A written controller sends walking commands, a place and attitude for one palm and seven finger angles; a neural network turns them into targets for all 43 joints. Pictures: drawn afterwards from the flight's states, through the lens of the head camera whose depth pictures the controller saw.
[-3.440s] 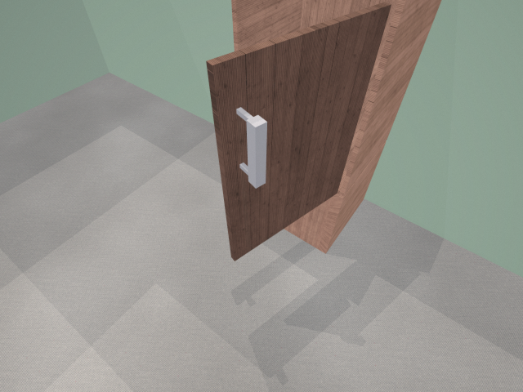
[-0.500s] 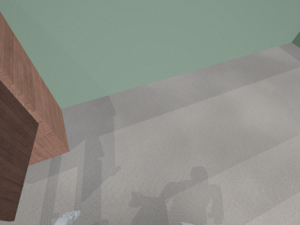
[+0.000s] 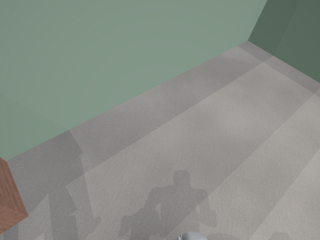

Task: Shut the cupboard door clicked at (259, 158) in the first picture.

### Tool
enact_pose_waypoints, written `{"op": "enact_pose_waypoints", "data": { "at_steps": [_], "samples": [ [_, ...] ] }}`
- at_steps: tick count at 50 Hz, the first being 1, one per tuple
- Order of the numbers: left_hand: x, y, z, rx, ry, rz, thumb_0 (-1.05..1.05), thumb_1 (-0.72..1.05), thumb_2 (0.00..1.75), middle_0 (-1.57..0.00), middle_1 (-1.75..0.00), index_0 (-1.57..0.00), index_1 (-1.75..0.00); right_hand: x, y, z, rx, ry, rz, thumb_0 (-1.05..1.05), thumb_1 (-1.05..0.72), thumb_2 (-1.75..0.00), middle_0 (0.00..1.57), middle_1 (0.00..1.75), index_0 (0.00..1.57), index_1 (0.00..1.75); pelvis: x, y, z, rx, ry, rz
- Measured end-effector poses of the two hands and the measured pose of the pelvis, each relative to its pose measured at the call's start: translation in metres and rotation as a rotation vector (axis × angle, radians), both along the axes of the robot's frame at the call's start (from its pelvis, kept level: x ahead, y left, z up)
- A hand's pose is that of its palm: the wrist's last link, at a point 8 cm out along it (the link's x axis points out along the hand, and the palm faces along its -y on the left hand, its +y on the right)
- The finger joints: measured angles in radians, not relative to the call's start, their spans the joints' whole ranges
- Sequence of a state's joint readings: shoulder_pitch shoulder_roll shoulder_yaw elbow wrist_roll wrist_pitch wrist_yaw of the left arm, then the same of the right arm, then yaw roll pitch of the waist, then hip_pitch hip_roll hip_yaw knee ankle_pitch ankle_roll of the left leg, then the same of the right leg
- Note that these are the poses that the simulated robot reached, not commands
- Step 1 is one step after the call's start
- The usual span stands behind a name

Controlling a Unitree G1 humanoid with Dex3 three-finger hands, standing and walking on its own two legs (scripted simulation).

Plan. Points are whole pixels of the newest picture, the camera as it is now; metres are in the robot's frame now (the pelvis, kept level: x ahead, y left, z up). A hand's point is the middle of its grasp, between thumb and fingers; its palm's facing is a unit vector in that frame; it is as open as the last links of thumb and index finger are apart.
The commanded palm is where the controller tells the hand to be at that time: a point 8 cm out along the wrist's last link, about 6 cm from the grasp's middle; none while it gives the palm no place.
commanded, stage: walk to a spot facing it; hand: left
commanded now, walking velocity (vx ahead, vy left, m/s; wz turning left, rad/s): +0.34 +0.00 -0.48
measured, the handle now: out of the picture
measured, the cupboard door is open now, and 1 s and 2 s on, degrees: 75 75 75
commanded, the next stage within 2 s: turn to face it in 0.72 s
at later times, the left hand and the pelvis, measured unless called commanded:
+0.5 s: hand (147, 160) +0.38 +0.06 -0.16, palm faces -0.25 -0.95 -0.19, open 7.4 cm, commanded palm none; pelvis +0.22 -0.08 +0.00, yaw -12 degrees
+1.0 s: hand (149, 134) +0.50 +0.07 -0.18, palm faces -0.17 -0.97 -0.15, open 7.4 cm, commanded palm none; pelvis +0.46 -0.10 +0.00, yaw -14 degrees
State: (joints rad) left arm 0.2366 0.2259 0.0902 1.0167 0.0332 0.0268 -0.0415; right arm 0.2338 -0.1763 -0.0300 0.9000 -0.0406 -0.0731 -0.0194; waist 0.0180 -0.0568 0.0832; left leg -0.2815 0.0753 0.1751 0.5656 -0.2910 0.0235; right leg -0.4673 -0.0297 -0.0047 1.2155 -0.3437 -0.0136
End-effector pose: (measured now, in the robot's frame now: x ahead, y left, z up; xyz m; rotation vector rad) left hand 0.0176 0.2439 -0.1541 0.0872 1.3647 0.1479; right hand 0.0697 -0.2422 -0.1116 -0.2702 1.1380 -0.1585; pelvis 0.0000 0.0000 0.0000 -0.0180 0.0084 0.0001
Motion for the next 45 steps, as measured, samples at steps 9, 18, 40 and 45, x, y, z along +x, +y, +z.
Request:
{"op": "enact_pose_waypoints", "data": {
  "at_steps": [9,18,40,45],
  "samples": [
    [0.188,-0.020,0.030,0.006,-0.210,-0.196,0.01,0.91,0.90,-0.19,-0.30,-0.19,-0.30,-0.070,0.028,-0.006,0.097,0.288,-0.237,0.01,-0.91,-0.90,0.20,0.30,0.20,0.30,0.070,-0.001,0.011,0.008,0.018,-0.099],
    [0.361,-0.107,0.027,0.005,-0.380,-0.383,0.00,0.91,0.90,-0.19,-0.30,-0.19,-0.30,-0.091,0.027,-0.022,0.203,0.555,-0.427,0.01,-0.91,-0.90,0.20,0.30,0.20,0.30,0.160,-0.048,-0.015,0.036,0.007,-0.169],
    [0.369,-0.104,0.010,0.049,0.084,-0.198,-0.01,0.92,0.90,-0.20,-0.30,-0.20,-0.30,0.383,-0.105,-0.010,0.085,-0.105,-0.207,0.01,-0.91,-0.90,0.20,0.30,0.19,0.30,0.375,-0.093,-0.002,0.014,-0.009,-0.250],
    [0.402,-0.106,-0.005,0.026,0.174,-0.218,0.00,0.91,0.90,-0.20,-0.30,-0.19,-0.30,0.428,-0.102,-0.013,0.051,-0.152,-0.221,0.00,-0.91,-0.90,0.20,0.30,0.20,0.30,0.425,-0.090,-0.013,0.015,-0.023,-0.294]
  ]
}}
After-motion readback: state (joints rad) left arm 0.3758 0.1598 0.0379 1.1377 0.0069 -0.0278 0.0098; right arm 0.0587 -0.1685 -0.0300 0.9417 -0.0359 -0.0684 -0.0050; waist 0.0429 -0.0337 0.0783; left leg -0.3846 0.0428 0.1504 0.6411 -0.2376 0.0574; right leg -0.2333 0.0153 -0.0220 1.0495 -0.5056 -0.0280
